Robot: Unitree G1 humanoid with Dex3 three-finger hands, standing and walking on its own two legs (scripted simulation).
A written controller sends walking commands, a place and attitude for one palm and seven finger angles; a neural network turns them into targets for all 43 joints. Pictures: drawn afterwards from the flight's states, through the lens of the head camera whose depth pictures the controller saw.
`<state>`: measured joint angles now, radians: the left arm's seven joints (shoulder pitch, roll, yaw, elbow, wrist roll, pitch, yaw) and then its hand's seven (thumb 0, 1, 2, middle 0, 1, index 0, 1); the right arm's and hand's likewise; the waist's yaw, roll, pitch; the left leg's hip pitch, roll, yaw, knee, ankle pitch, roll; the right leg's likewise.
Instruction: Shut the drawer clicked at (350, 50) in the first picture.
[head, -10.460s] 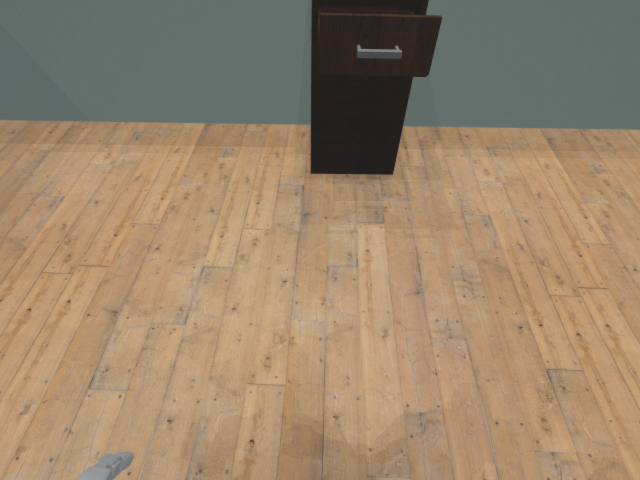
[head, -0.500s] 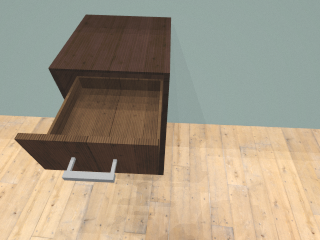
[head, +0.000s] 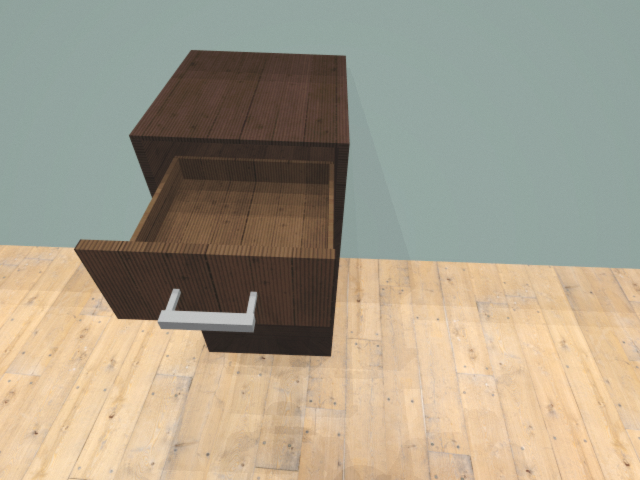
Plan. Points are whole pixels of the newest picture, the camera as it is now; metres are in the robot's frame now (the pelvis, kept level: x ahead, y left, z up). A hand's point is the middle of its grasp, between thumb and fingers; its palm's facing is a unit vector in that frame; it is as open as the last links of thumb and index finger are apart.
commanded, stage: come to a stop and stand still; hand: left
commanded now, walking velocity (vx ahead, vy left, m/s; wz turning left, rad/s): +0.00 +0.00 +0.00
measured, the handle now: (210, 309) +0.36 +0.19 -0.02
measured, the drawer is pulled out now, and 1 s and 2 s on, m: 0.29 0.29 0.26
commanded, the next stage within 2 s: look again from close up in 0.32 s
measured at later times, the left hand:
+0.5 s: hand out of the picture -0.04 +0.15 -0.17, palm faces +0.05 -0.99 -0.16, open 7.4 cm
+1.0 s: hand out of the picture +0.05 +0.15 -0.17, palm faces +0.03 -0.98 -0.20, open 7.3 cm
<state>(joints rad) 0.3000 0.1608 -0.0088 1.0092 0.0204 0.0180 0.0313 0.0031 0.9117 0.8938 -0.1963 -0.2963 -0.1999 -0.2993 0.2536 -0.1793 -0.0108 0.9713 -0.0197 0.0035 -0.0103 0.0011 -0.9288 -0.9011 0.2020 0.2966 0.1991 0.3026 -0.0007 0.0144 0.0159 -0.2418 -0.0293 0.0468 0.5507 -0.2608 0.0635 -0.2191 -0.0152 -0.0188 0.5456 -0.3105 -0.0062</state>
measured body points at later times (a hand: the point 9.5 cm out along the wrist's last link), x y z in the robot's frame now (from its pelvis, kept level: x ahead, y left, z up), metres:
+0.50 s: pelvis +0.00 -0.01 +0.01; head +0.01 -0.01 +0.46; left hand -0.04 +0.20 -0.15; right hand -0.01 -0.23 -0.16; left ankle +0.03 +0.08 -0.73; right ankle +0.02 -0.13 -0.73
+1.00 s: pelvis +0.05 -0.02 +0.01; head +0.07 -0.02 +0.46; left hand +0.05 +0.20 -0.15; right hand +0.06 -0.24 -0.15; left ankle +0.03 +0.08 -0.73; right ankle +0.02 -0.13 -0.73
